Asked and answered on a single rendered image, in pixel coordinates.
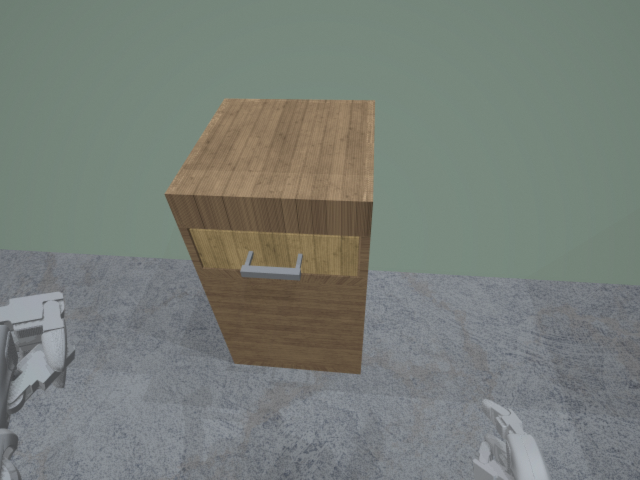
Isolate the cabinet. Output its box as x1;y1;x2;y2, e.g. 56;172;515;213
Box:
165;99;375;374

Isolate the right robot hand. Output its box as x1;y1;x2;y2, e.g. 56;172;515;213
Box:
473;399;551;480

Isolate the robot left forearm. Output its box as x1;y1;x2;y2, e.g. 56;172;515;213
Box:
0;428;22;480

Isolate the left robot hand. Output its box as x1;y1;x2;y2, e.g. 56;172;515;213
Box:
0;292;75;429

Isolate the handle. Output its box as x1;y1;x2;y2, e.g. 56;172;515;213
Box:
240;251;303;281

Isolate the drawer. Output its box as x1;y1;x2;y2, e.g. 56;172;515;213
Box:
190;228;360;276

